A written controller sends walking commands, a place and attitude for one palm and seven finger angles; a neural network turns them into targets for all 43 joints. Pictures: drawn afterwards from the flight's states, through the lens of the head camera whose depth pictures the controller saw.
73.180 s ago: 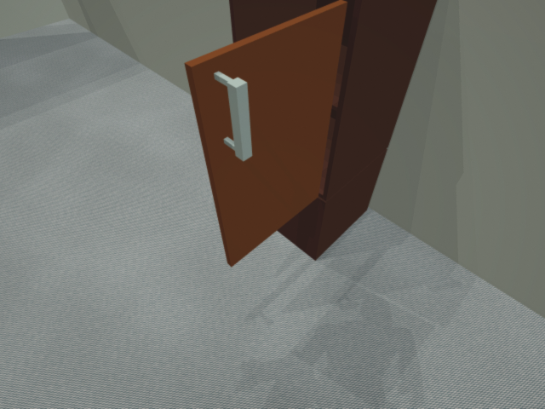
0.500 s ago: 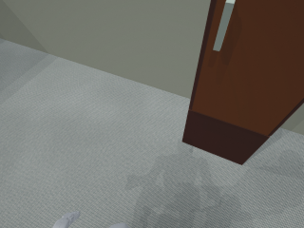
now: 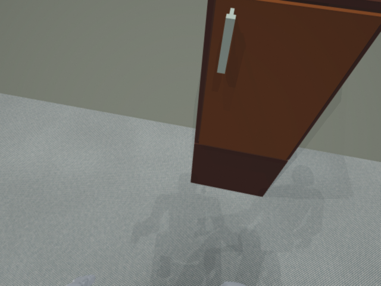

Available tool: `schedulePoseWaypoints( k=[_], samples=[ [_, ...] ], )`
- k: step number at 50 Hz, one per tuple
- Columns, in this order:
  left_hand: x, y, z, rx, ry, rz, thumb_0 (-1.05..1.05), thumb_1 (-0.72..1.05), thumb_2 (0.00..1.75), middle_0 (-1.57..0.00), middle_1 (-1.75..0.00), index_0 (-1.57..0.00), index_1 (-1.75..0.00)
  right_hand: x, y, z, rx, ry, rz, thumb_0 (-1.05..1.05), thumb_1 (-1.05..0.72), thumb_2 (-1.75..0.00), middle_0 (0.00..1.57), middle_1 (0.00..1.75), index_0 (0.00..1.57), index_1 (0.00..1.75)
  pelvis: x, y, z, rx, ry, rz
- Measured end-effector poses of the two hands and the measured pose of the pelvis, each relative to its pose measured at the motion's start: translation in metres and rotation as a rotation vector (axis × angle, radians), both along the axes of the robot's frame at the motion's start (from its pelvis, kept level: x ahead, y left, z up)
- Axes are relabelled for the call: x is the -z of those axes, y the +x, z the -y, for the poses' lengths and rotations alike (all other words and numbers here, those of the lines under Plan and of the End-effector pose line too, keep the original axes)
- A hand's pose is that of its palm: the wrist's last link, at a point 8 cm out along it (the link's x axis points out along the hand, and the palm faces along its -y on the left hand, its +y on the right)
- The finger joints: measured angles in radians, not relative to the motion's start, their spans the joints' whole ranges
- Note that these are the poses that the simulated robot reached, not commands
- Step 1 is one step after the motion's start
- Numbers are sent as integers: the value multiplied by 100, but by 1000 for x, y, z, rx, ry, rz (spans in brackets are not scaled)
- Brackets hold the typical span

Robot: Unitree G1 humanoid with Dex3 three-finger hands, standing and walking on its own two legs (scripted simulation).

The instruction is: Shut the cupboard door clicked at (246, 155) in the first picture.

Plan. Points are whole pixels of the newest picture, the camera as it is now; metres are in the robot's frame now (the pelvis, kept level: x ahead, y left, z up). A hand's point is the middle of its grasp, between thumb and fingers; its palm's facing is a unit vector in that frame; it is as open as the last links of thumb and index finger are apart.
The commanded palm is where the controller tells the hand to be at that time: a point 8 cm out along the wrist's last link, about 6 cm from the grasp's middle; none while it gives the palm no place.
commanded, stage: turn to face it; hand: left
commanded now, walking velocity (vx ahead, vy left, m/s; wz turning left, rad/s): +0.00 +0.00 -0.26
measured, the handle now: (226, 42) +0.67 -0.04 +0.15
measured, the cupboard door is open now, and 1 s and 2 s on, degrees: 0 0 0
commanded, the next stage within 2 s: take the last steps up to it in 0.06 s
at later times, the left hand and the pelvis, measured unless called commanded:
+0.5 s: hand out of the picture +0.12 +0.17 -0.19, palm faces -0.14 -0.98 -0.14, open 7.4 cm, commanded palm none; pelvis +0.06 -0.01 +0.00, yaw -9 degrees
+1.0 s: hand (187, 219) +0.30 +0.03 -0.17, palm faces -0.21 -0.96 -0.21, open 7.3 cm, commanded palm none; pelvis +0.18 -0.13 +0.00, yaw -13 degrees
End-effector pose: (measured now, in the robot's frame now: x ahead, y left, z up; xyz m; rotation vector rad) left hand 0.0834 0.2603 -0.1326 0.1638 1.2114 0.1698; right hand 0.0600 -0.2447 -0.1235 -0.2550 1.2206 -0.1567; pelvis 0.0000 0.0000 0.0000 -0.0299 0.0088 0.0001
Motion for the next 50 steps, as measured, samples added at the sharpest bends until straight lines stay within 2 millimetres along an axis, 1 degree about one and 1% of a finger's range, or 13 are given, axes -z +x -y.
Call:
schedulePoseWaypoints(
  k=[5,9,15,20,23,26,32,36,40,42,44,48,50],
  samples=[
    [-4,21,19,68,30,34,1,91,89,-20,-30,-20,-30,20,-27,17,88,38,-49,1,-90,-90,20,30,21,30,8,4,14,42,21,-1],
    [-5,22,34,102,47,17,0,91,89,-20,-30,-20,-30,29,-38,31,154,44,-90,1,-91,-90,20,30,21,30,9,7,19,66,21,-1],
    [-3,12,44,100,12,-44,1,90,89,-20,-30,-20,-30,15,-33,31,174,36,-77,1,-91,-90,20,30,20,30,0,18,18,82,27,-4],
    [17,13,40,90,-43,-87,1,90,89,-20,-30,-20,-30,8,-19,22,169,4,-34,1,-91,-90,20,30,20,30,7,36,11,106,7,-9],
    [27,22,38,127,-60,-134,1,90,89,-20,-30,-20,-30,5,-20,18,194,-18,-18,1,-91,-90,20,30,20,30,9,47,10,139,5,-7],
    [22,44,42,164,-71,-143,1,91,89,-20,-30,-20,-30,-4,-33,15,234,-23,-55,1,-91,-90,20,30,20,30,2,60,14,163,5,-5],
    [10,108,66,219,-72,-89,1,91,89,-20,-30,-20,-30,-11,-61,15,316,3,-192,1,-91,-90,20,30,21,30,-8,88,32,201,-2,-9],
    [8,156,97,279,-63,-61,1,91,90,-19,-30,-20,-30,-6,-73,22,383,39,-273,1,-90,-90,20,30,21,30,-5,109,54,225,4,-9],
    [12,205,136,331,-44,-10,1,91,90,-19,-30,-20,-30,11,-74,41,435,84,-343,1,-90,-90,20,30,21,30,8,134,85,235,16,-7],
    [16,222,153,331,-29,35,1,91,90,-20,-30,-20,-30,23,-66,56,444,106,-369,1,-90,-90,20,30,21,30,18,146,102,236,23,-2],
    [14,227,166,318,-22,40,0,91,89,-20,-30,-20,-30,28,-44,73,438,109,-364,1,-91,-90,20,30,20,30,16,154,111,231,14,2],
    [8,222,184,282,-20,-14,0,91,89,-20,-30,-20,-30,23,26,105,383,87,-241,1,-91,-90,20,30,20,30,5,174,125,221,15,-6],
    [5,223,186,254,-7,-26,0,93,89,-20,-30,-20,-30,21,64,116,353,80,-166,1,-91,-90,20,30,20,30,1,184,131,219,17,-12]
  ],
)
